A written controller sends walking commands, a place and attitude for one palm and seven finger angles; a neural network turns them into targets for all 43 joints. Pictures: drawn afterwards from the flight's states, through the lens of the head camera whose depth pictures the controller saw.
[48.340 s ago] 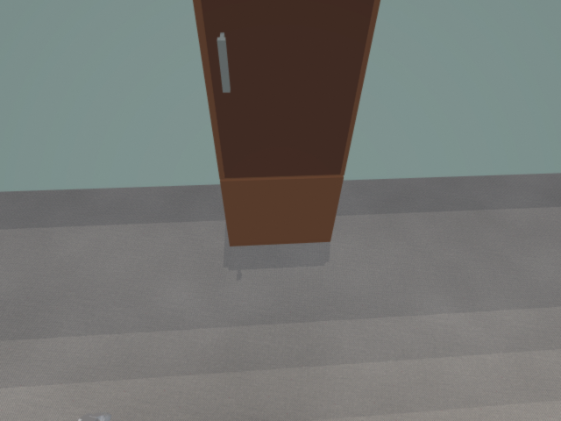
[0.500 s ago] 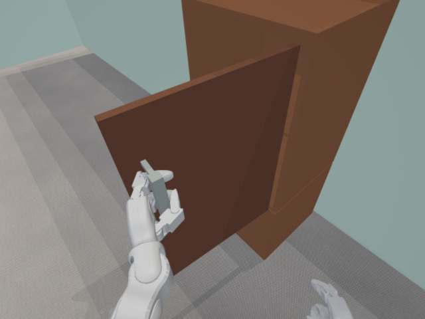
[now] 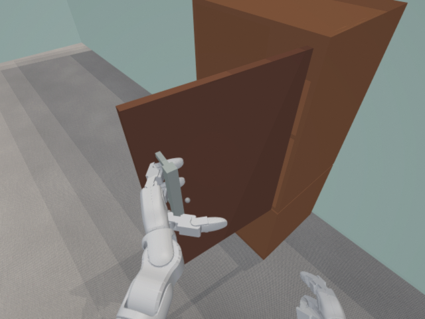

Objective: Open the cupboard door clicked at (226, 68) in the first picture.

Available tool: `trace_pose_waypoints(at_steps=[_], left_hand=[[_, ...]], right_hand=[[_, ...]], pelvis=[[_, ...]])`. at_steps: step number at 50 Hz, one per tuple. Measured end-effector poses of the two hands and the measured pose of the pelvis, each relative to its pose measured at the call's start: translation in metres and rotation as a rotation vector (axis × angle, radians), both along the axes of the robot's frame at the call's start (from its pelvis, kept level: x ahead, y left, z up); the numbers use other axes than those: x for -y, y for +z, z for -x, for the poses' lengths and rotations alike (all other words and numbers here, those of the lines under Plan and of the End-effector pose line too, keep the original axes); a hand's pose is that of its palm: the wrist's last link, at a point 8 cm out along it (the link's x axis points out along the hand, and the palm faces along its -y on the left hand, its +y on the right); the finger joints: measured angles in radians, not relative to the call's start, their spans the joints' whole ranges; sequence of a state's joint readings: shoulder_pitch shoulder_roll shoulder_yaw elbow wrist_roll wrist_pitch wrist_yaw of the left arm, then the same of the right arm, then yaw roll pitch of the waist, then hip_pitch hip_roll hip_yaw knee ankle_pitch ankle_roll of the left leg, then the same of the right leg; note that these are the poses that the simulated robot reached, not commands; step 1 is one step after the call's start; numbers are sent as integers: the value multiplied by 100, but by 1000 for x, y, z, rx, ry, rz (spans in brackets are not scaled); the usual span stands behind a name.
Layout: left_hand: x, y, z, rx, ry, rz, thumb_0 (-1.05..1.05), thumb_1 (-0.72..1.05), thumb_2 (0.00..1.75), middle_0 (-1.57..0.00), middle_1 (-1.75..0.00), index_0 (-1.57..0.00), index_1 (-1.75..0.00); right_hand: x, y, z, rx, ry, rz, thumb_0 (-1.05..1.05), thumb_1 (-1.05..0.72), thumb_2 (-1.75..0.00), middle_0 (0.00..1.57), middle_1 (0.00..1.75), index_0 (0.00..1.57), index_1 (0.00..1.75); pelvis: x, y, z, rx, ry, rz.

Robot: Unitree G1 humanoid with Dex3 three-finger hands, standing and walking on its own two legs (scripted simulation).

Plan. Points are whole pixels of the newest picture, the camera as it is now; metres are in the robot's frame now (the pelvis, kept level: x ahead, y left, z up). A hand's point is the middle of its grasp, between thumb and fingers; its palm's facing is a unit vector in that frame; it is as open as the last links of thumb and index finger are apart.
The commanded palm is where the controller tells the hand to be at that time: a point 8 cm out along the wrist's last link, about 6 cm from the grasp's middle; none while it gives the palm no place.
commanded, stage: open thumb and fingers to let go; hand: left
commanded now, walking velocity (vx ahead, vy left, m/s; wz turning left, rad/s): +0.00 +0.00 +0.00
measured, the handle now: (169, 185) +0.34 +0.11 +0.10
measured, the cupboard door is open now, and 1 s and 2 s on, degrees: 83 84 83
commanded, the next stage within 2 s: slide the hand sideways off the handle in 0.18 s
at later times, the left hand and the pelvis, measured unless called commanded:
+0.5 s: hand (179, 218) +0.26 +0.08 +0.10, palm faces -0.15 -0.99 -0.04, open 16.0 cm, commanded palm +0.24 +0.13 +0.10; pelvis +0.00 +0.01 +0.00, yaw +0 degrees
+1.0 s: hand (161, 234) +0.23 +0.11 +0.09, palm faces -0.07 -1.00 -0.04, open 16.2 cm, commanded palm +0.21 +0.18 +0.10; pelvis +0.00 -0.01 -0.01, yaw +0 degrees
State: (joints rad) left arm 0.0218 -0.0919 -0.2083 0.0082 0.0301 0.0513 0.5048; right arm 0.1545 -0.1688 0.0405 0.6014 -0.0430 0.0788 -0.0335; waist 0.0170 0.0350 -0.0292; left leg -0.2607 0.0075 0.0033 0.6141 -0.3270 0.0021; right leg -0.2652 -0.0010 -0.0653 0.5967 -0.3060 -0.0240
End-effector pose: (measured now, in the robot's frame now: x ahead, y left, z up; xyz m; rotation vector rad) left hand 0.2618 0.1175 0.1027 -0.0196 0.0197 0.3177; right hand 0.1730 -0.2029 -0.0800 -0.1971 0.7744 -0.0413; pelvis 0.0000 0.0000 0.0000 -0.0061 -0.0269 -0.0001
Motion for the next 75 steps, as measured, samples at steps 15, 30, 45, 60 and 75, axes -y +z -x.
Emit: trace_pose_waypoints(at_steps=[15,30,45,60,75], left_hand=[[-2,0,2,2,-32,-7,-1,-50,30,-39,-66,-42,-64],[-17,-3,17,31,-431,-10,-2,-50,29,-18,-34,-18,-35],[-38,-5,44,17,-379,-55,-2,-50,29,-18,-32,-16,-31],[-64,-7,55,6,-389,-63,-2,-50,30,-23,-34,-21,-33],[-121,-13,88,8,-324,-71,-2,-50,29,-17,-31,-16,-31]], right_hand=[[-8,-3,7,-34,-6,-2,1,-91,-90,20,30,21,30],[-3,3,12,87,-18,-32,1,-91,-90,20,30,21,30],[14,7,1,142,-4,-27,1,-91,-90,20,30,21,30],[34,7,-5,174,-33,-4,1,-91,-90,20,30,21,30],[29,6,-8,214,-9,38,1,-91,-90,20,30,21,30]], pelvis=[[-8,-2,2,-1,-6,6],[-9,-4,5,-6,-9,-5],[7,-5,-3,-19,-10,-5],[16,-7,-12,-47,-10,-6],[5,-12,-8,-63,16,16]])
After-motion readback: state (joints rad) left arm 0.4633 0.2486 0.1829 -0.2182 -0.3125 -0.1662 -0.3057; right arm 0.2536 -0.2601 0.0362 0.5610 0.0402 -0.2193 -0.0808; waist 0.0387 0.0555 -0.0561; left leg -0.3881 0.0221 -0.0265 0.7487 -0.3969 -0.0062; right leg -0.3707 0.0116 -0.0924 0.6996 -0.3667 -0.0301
